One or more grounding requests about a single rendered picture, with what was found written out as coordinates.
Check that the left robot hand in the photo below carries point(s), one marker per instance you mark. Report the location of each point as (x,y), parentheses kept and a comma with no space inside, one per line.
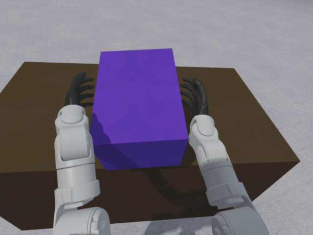
(73,96)

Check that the robot left upper arm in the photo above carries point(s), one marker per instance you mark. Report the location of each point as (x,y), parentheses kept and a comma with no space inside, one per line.
(89,221)

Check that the right robot hand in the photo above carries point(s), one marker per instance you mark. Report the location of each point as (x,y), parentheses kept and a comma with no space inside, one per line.
(198,104)

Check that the left robot forearm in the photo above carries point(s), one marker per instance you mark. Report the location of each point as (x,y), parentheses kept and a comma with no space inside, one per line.
(74,153)

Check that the pedestal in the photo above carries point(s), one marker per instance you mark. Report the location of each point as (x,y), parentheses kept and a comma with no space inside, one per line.
(29,106)

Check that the robot right upper arm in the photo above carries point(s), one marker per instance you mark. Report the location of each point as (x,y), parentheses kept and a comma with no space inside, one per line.
(240,221)

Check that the carton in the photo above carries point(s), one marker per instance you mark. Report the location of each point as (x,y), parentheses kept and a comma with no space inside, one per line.
(138,119)

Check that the right robot forearm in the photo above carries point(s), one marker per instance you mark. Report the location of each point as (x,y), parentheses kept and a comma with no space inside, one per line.
(223,188)

